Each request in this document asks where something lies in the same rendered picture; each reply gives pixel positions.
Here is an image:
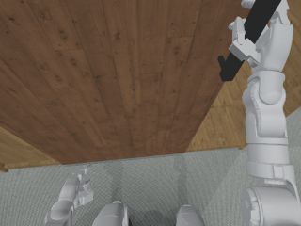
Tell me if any right robot forearm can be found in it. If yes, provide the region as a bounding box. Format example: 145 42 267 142
242 70 301 210

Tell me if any left robot thigh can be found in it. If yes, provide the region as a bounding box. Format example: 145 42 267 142
92 202 129 226

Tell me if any left robot forearm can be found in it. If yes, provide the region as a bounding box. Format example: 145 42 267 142
44 200 74 226

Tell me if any right robot thigh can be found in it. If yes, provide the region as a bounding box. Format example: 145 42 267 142
176 206 206 226

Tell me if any right robot hand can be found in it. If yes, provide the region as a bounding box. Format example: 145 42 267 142
228 0 293 74

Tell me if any robot thigh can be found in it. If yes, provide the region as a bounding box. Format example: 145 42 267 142
176 206 206 226
92 202 129 226

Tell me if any robot right upper arm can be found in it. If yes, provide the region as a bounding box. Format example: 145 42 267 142
242 186 301 226

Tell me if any handle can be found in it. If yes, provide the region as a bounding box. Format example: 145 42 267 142
217 0 281 82

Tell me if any left robot hand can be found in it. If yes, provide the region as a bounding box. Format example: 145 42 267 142
58 164 94 209

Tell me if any wardrobe door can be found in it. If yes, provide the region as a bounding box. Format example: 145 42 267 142
0 126 54 165
0 0 251 165

